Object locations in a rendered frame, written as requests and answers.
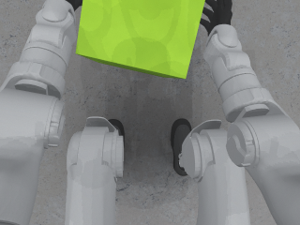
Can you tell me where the robot right forearm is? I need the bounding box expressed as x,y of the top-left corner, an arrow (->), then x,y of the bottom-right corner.
203,23 -> 300,131

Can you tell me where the left robot upper arm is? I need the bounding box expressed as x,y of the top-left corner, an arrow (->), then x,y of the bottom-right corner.
0,87 -> 66,225

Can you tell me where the right robot upper arm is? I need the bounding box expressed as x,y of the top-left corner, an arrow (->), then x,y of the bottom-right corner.
226,113 -> 300,225

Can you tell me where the left robot thigh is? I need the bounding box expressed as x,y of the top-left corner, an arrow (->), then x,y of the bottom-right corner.
65,127 -> 124,225

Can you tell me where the robot left forearm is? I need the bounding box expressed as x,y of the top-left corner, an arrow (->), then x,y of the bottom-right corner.
0,0 -> 77,100

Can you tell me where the left robot hand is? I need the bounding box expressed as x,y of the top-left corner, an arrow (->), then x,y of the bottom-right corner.
66,0 -> 83,11

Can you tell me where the robot left shin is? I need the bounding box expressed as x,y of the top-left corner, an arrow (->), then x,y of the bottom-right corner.
67,116 -> 116,171

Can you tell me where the right robot hand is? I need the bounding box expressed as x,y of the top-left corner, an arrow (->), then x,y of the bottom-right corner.
200,0 -> 233,36

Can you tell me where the carton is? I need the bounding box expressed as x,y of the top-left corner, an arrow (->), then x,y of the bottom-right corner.
75,0 -> 205,79

